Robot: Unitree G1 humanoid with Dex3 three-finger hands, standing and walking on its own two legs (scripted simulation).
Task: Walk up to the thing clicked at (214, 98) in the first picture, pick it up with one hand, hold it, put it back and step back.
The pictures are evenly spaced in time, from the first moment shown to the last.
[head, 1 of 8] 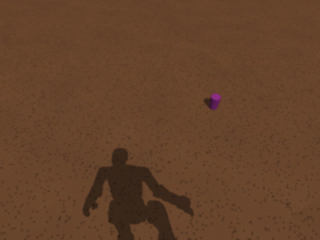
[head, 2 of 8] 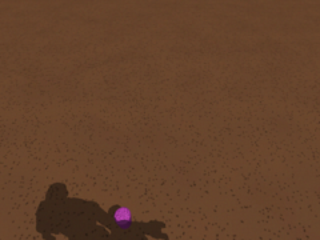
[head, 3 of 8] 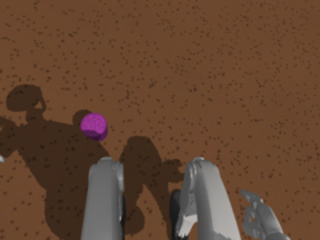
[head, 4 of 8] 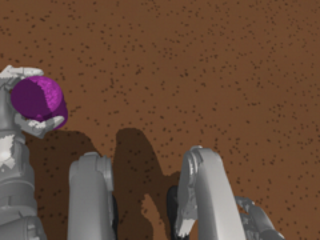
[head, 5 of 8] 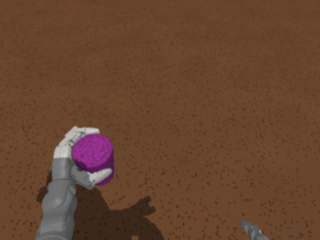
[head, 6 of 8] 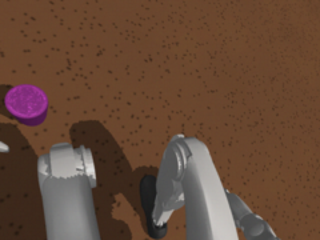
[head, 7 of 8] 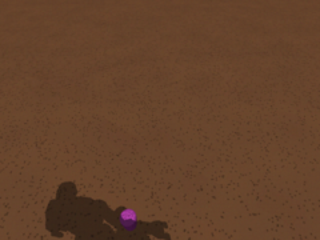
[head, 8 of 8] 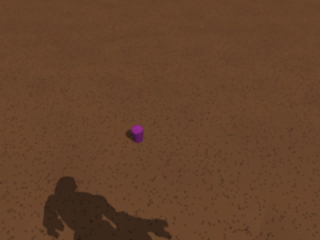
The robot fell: no
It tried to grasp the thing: yes
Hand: left
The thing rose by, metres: 0.69
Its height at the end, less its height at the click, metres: +0.00
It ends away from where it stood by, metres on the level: 0.01
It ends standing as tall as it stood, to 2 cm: yes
